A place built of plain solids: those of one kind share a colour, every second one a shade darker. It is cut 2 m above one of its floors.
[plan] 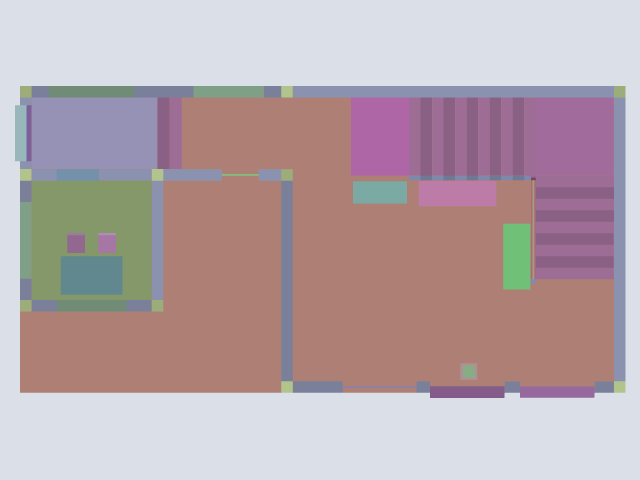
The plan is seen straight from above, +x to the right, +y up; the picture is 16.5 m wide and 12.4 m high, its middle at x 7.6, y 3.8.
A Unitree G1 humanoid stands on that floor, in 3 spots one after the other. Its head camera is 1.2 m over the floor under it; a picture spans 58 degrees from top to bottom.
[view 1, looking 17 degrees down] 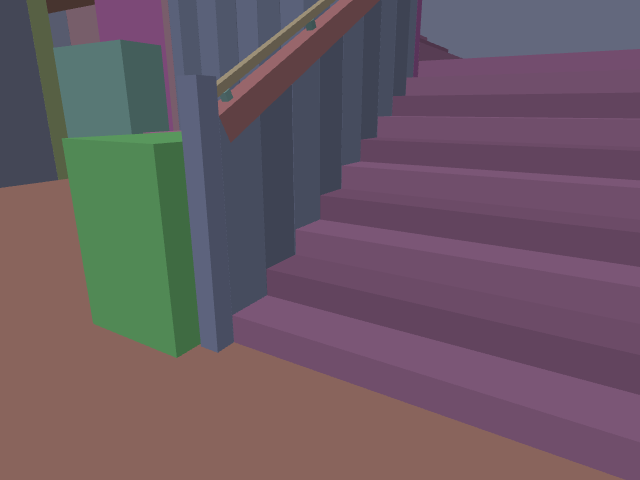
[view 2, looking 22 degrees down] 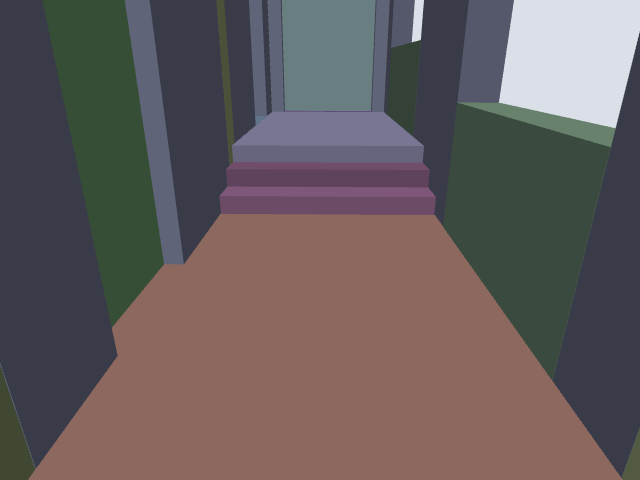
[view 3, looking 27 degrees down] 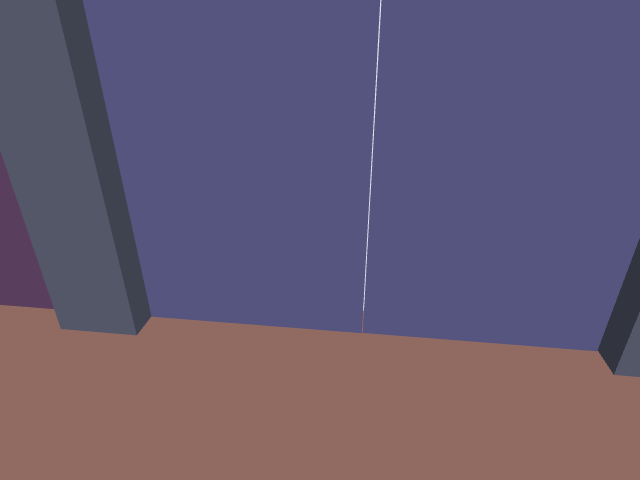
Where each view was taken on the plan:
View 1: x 14.62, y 1.26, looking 121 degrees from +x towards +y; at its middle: tread_slab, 2.58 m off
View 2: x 7.59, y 6.56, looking -179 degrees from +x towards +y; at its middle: floor_slab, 3.20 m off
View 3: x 9.14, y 1.50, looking -83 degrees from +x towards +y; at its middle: entrance_leaf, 1.68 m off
